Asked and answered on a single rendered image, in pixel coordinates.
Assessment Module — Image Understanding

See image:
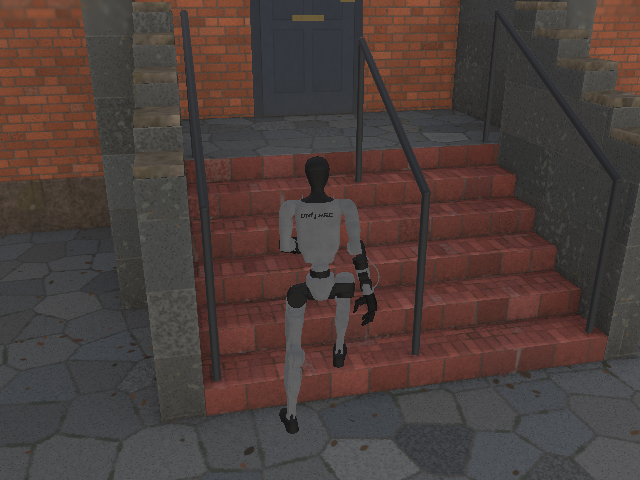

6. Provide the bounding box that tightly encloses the robot torso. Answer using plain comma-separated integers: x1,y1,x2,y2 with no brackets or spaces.
295,195,342,301

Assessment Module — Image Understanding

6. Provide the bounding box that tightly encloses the robot left forearm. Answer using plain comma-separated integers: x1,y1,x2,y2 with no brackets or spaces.
279,240,298,253

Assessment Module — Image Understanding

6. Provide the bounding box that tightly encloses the robot right hand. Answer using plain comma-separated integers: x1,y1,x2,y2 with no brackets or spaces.
353,293,377,326

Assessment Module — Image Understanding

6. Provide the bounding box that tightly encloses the robot left hand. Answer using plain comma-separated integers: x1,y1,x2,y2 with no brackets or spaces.
290,237,301,254

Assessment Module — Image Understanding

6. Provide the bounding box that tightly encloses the robot right forearm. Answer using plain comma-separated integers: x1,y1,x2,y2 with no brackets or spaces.
352,240,374,295

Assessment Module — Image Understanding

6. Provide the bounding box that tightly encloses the robot right upper arm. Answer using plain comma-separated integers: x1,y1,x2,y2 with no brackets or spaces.
338,199,362,255

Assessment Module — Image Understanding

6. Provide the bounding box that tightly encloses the robot left upper arm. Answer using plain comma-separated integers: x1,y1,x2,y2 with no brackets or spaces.
279,200,298,252

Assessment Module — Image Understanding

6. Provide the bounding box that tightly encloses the robot right thigh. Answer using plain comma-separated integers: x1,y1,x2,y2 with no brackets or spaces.
334,272,355,305

